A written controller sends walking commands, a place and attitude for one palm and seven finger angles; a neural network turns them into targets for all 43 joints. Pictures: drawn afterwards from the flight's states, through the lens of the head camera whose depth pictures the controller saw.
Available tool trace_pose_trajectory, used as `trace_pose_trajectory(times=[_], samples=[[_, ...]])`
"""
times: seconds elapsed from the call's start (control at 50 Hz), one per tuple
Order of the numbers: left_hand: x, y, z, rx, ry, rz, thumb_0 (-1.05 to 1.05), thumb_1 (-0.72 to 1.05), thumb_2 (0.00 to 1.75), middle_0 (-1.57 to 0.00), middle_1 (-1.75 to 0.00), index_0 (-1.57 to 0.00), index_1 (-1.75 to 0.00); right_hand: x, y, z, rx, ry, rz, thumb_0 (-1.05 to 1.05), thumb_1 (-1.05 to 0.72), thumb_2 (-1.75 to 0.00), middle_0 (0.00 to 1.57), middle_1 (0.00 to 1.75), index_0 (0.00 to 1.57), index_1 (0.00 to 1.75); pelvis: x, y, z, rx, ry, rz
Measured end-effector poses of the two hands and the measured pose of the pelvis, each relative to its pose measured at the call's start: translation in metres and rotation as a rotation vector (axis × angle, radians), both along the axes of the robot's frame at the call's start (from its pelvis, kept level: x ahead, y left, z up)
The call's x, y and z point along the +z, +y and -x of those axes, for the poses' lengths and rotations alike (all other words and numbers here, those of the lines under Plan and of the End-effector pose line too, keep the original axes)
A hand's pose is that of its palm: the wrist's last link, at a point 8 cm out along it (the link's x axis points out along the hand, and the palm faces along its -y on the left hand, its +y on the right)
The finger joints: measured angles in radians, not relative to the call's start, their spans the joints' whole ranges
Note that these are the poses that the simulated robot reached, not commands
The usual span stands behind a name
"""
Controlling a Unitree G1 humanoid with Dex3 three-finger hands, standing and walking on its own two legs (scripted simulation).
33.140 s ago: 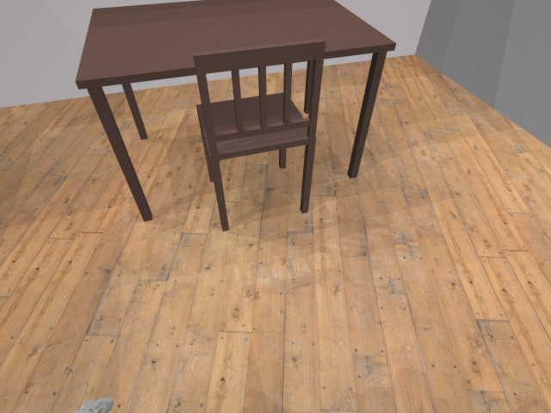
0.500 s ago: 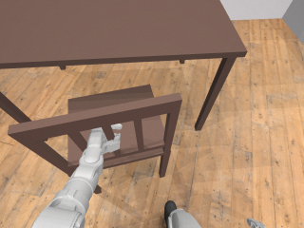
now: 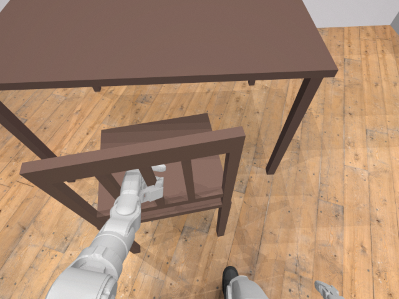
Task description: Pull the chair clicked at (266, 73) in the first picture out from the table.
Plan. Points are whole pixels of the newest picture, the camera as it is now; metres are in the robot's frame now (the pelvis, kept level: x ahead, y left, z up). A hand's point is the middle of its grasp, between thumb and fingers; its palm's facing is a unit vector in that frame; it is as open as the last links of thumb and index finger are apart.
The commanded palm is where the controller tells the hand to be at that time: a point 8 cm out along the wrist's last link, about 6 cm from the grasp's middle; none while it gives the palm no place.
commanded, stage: step backward, pulling the chair out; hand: left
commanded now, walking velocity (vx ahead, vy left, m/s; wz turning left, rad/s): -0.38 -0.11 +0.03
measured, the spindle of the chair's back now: (153, 185) +0.38 +0.12 -0.10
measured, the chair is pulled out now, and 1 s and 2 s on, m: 0.18 0.18 0.18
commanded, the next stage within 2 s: stop walking, hand still on the chair in 2.00 s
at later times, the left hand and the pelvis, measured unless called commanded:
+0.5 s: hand (158, 188) +0.36 +0.10 -0.06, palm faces -0.03 -0.98 -0.18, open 5.4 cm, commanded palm +0.34 +0.15 -0.05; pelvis +0.00 +0.00 +0.00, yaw -1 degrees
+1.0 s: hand (158, 188) +0.36 +0.10 -0.06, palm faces -0.04 -0.98 -0.18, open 5.4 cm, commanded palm +0.35 +0.15 -0.05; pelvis +0.00 +0.00 +0.00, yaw -1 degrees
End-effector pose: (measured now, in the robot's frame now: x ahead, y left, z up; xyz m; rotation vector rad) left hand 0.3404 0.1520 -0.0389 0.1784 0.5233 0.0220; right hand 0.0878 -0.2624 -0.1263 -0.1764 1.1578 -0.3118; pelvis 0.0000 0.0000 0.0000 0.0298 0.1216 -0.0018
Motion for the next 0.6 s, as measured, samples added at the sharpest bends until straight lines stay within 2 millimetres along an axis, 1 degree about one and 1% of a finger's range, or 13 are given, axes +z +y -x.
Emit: trace_pose_trajectory(times=[0.1, 0.24, 0.34, 0.46, 0.52, 0.6], samples=[[0.0, 0.001, 0.0, -0.017, -0.003, -0.002, 0.04, 0.66, 0.79, -0.26, -1.16, -0.5, -1.44, 0.006, -0.005, 0.008, -0.024, -0.004, 0.026, 0.0, -0.9, -0.89, 0.2, 0.3, 0.21, 0.3, 0.0, 0.001, -0.001, -0.016, -0.008, -0.006], [0.0, 0.0, 0.0, -0.008, -0.006, -0.009, 0.04, 0.65, 0.8, -0.27, -1.16, -0.5, -1.44, -0.001, -0.006, 0.016, -0.04, 0.021, 0.0, 0.01, -0.9, -0.89, 0.2, 0.3, 0.21, 0.3, -0.002, -0.007, -0.008, -0.022, -0.011, 0.0], [0.0, 0.0, 0.0, 0.006, -0.004, -0.009, 0.04, 0.64, 0.81, -0.28, -1.15, -0.5, -1.44, -0.004, -0.005, 0.016, -0.025, 0.044, -0.015, 0.01, -0.9, -0.89, 0.2, 0.3, 0.21, 0.3, -0.001, -0.008, -0.006, -0.006, -0.003, 0.009], [0.0, 0.0, 0.0, -0.001, 0.0, -0.004, 0.04, 0.65, 0.8, -0.26, -1.16, -0.5, -1.44, 0.002, -0.004, 0.016, -0.023, 0.036, 0.006, 0.01, -0.9, -0.89, 0.2, 0.3, 0.21, 0.3, 0.002, -0.002, -0.001, -0.009, -0.001, 0.002], [0.0, 0.0, 0.0, -0.011, 0.0, -0.003, 0.04, 0.66, 0.79, -0.26, -1.17, -0.5, -1.44, 0.005, -0.003, 0.015, -0.029, 0.02, 0.013, 0.01, -0.9, -0.89, 0.2, 0.3, 0.21, 0.3, 0.002, 0.0, -0.002, -0.017, -0.006, -0.003], [0.0, 0.001, -0.001, -0.016, -0.002, -0.007, 0.04, 0.66, 0.78, -0.26, -1.16, -0.5, -1.44, 0.004, -0.001, 0.011, -0.034, 0.008, 0.006, 0.01, -0.9, -0.89, 0.2, 0.3, 0.21, 0.3, 0.0, -0.003, -0.007, -0.025, -0.014, -0.004]])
